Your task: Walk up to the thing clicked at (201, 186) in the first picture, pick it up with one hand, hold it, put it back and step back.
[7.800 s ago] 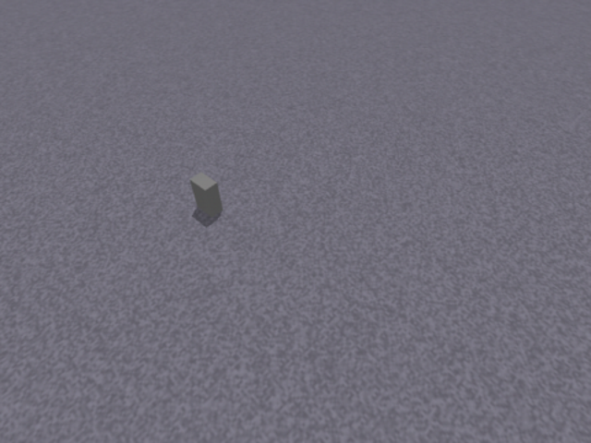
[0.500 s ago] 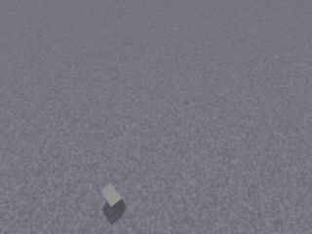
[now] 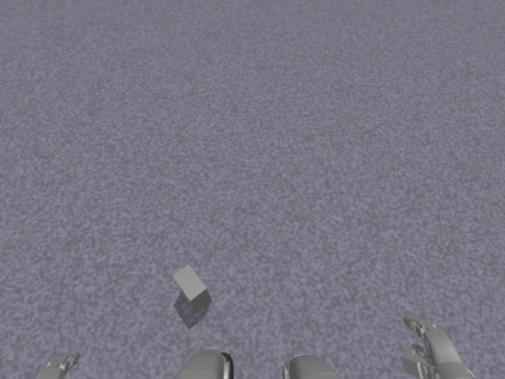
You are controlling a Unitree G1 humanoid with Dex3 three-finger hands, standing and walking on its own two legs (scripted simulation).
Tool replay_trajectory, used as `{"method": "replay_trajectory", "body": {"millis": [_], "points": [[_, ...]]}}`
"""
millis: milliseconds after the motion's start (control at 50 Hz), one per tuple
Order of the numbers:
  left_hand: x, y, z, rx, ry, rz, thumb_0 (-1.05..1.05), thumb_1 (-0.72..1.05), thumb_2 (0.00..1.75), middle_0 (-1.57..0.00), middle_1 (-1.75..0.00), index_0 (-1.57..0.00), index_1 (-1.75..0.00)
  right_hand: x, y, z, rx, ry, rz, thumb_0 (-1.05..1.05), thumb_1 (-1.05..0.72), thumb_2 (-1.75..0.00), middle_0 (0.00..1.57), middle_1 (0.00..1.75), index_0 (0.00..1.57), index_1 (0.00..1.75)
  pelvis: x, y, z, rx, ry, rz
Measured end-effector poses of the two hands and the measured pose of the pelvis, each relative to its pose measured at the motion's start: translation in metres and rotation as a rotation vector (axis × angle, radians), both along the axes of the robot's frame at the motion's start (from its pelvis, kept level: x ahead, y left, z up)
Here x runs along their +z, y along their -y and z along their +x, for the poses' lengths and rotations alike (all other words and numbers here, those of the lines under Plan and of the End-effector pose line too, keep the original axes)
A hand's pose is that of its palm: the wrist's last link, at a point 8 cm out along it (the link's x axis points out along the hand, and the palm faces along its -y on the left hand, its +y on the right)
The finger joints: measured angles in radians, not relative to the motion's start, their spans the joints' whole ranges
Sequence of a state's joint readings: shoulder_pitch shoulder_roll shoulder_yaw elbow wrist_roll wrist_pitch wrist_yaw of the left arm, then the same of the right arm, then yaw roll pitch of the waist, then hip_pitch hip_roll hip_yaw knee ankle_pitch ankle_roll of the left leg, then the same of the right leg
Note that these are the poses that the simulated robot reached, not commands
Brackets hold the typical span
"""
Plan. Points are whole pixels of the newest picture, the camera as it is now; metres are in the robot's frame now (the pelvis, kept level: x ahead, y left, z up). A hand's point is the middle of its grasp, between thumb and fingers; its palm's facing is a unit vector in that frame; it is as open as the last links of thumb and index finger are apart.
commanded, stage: walk up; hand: left
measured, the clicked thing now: (193, 289) +0.43 +0.22 -0.67
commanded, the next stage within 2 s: none
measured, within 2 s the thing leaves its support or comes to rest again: neither
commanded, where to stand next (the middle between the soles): +0.08 +0.00 m, yaw +0 degrees
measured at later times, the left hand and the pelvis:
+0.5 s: hand out of the picture +0.02 +0.29 -0.14, palm faces +0.01 -0.94 -0.35, open 7.4 cm; pelvis -0.01 +0.02 +0.02, yaw +3 degrees
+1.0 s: hand out of the picture +0.12 +0.25 -0.13, palm faces +0.04 -0.92 -0.39, open 7.3 cm; pelvis -0.03 -0.01 -0.01, yaw +5 degrees
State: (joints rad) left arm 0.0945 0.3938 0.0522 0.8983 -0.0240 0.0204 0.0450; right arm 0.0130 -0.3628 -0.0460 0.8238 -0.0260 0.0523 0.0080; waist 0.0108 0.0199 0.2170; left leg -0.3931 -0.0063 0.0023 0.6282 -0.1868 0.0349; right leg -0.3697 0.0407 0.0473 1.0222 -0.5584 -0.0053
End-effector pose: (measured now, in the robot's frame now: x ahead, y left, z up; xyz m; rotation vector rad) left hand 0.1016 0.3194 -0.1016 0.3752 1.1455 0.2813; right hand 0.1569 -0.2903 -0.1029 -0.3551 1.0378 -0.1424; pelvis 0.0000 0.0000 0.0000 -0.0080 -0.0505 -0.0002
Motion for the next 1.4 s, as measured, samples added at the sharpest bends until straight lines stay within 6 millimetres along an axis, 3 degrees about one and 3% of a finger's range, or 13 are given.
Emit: {"method": "replay_trajectory", "body": {"millis": [100, 240, 320, 400, 480, 600, 740, 840, 940, 1040, 1160, 1280, 1400], "points": [[-0.002, 0.003, -0.04, -0.012, -0.039, 0.021, 0.0, 0.91, 0.9, -0.2, -0.3, -0.21, -0.3, -0.008, 0.012, -0.025, -0.02, 0.021, 0.017, 0.01, -0.91, -0.9, 0.2, 0.3, 0.2, 0.3, -0.008, 0.005, -0.018, -0.016, 0.008, -0.016], [0.009, 0.008, -0.096, 0.025, -0.095, -0.004, 0.0, 0.91, 0.9, -0.2, -0.3, -0.21, -0.3, -0.008, 0.019, -0.089, -0.063, -0.113, 0.013, 0.01, -0.91, -0.9, 0.2, 0.3, 0.2, 0.3, 0.006, 0.002, -0.029, -0.001, 0.005, 0.017], [0.01, 0.0, -0.104, 0.034, -0.063, -0.046, 0.01, 0.9, 0.9, -0.2, -0.3, -0.21, -0.3, 0.001, 0.019, -0.12, -0.041, -0.199, -0.01, 0.01, -0.91, -0.9, 0.2, 0.3, 0.2, 0.3, 0.01, -0.005, -0.023, 0.036, -0.004, 0.02], [0.0, -0.014, -0.106, 0.039, -0.075, -0.067, 0.0, 0.9, 0.9, -0.2, -0.3, -0.21, -0.3, 0.011, 0.015, -0.132, -0.046, -0.181, -0.062, 0.01, -0.91, -0.9, 0.2, 0.3, 0.2, 0.3, 0.007, -0.016, -0.018, 0.042, 0.007, 0.039], [0.001, -0.018, -0.091, 0.02, -0.085, -0.086, 0.01, 0.91, 0.9, -0.2, -0.3, -0.21, -0.3, 0.03, 0.014, -0.142, -0.077, -0.141, -0.081, 0.01, -0.91, -0.9, 0.2, 0.3, 0.2, 0.3, 0.016, -0.017, -0.011, 0.047, 0.017, 0.023], [0.005, -0.015, -0.05, -0.019, -0.039, -0.087, 0.01, 0.91, 0.9, -0.2, -0.3, -0.21, -0.3, 0.041, 0.022, -0.141, -0.104, -0.155, -0.104, 0.01, -0.9, -0.9, 0.2, 0.3, 0.2, 0.3, 0.02, -0.011, 0.004, 0.028, 0.027, 0.016], [0.003, 0.003, -0.007, -0.025, 0.0, -0.005, 0.0, 0.91, 0.9, -0.2, -0.3, -0.21, -0.3, -0.004, 0.033, -0.098, -0.123, -0.161, -0.034, 0.01, -0.9, -0.9, 0.2, 0.3, 0.2, 0.3, -0.001, 0.006, 0.013, 0.02, 0.02, 0.029], [0.008, 0.022, 0.01, -0.052, 0.049, 0.005, 0.0, 0.91, 0.9, -0.2, -0.3, -0.21, -0.3, -0.029, 0.025, -0.069, -0.083, -0.141, 0.007, 0.01, -0.91, -0.9, 0.2, 0.3, 0.2, 0.3, -0.007, 0.011, -0.007, 0.03, 0.014, 0.026], [0.012, 0.032, 0.015, -0.065, 0.12, -0.004, 0.0, 0.91, 0.9, -0.2, -0.3, -0.21, -0.3, -0.034, 0.018, -0.076, -0.018, -0.137, 0.014, 0.0, -0.91, -0.9, 0.2, 0.3, 0.2, 0.3, -0.009, 0.012, -0.026, 0.054, -0.006, 0.033], [0.001, 0.026, -0.004, -0.036, 0.167, -0.049, 0.0, 0.9, 0.9, -0.2, -0.3, -0.21, -0.3, -0.026, 0.021, -0.112, -0.002, -0.187, -0.027, 0.0, -0.91, -0.9, 0.2, 0.3, 0.2, 0.3, -0.014, 0.008, -0.04, 0.083, 0.002, 0.042], [-0.003, 0.012, -0.065, 0.039, 0.022, -0.068, 0.0, 0.91, 0.9, -0.2, -0.3, -0.21, -0.3, 0.003, 0.031, -0.159, -0.049, -0.243, -0.073, 0.01, -0.91, -0.9, 0.2, 0.3, 0.2, 0.3, 0.004, 0.007, -0.046, 0.081, -0.001, 0.006], [0.004, 0.006, -0.119, 0.037, -0.135, -0.052, 0.01, 0.91, 0.9, -0.2, -0.3, -0.21, -0.3, 0.02, 0.051, -0.16, -0.071, -0.195, -0.074, 0.01, -0.9, -0.9, 0.2, 0.3, 0.2, 0.3, 0.013, 0.016, -0.035, 0.042, -0.013, 0.0], [0.015, 0.018, -0.113, 0.016, -0.111, 0.009, 0.01, 0.91, 0.9, -0.2, -0.3, -0.21, -0.3, 0.007, 0.078, -0.146, -0.072, -0.197, -0.06, 0.01, -0.9, -0.9, 0.2, 0.3, 0.2, 0.3, 0.007, 0.035, -0.022, 0.035, 0.003, -0.02]]}}
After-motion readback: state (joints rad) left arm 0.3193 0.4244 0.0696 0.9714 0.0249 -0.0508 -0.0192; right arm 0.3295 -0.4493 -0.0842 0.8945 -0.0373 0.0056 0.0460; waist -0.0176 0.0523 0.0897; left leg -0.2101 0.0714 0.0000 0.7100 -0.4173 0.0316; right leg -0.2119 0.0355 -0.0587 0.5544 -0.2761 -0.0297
